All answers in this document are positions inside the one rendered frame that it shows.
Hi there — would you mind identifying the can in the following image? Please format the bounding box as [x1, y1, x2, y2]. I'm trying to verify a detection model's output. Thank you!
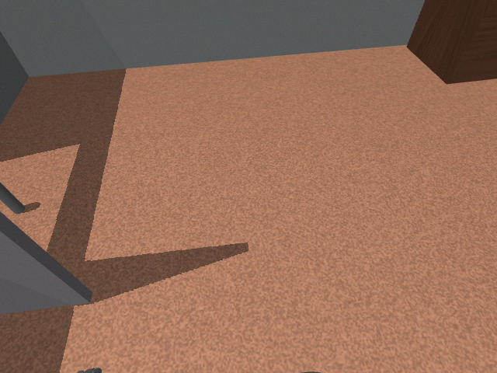
[0, 183, 25, 214]

